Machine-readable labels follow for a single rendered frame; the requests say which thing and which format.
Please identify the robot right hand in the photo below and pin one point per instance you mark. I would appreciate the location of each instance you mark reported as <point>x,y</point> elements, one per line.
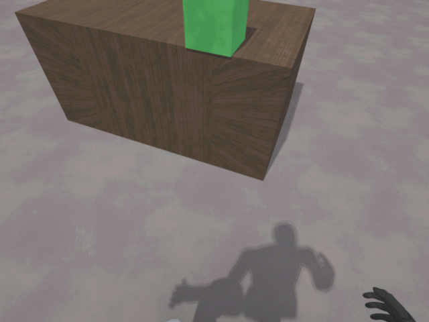
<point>391,305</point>

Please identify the carton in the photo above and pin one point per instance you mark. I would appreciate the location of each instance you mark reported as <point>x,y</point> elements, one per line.
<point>215,26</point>

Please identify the pedestal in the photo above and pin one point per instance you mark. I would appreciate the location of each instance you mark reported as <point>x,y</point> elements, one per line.
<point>121,66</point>

